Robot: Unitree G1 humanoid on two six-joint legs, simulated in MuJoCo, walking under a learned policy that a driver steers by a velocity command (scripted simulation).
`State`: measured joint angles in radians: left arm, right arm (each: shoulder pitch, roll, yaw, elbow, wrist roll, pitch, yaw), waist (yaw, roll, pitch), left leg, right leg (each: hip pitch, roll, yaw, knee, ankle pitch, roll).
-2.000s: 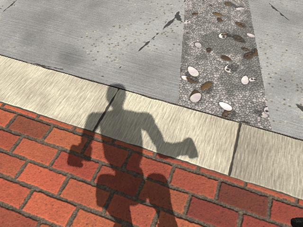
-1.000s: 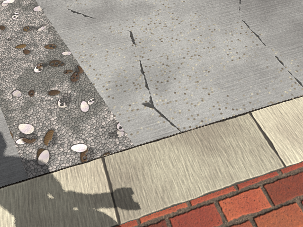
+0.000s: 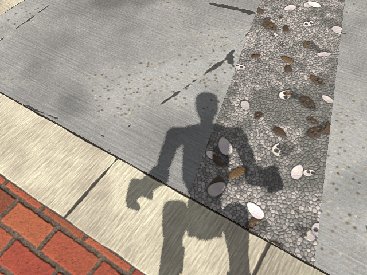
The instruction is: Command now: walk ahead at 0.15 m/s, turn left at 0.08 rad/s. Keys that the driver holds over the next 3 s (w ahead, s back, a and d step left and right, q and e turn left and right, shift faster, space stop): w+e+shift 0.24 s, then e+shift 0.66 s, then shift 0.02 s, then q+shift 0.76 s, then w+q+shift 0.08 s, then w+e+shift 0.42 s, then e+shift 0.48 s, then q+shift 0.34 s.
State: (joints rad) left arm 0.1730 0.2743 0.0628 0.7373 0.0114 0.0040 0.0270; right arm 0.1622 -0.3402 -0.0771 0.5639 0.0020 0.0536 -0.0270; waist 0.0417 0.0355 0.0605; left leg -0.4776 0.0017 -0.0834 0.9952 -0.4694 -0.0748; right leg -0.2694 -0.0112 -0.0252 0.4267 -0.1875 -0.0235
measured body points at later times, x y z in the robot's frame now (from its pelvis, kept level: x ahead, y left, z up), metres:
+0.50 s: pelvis +0.16 -0.04 -0.03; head +0.20 -0.05 +0.41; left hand +0.44 +0.14 -0.12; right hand +0.09 -0.33 -0.15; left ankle -0.01 +0.14 -0.73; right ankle +0.27 -0.17 -0.74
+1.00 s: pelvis +0.30 -0.07 -0.01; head +0.32 -0.10 +0.44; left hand +0.65 +0.00 -0.08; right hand +0.22 -0.39 -0.10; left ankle +0.46 -0.03 -0.74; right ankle +0.27 -0.16 -0.74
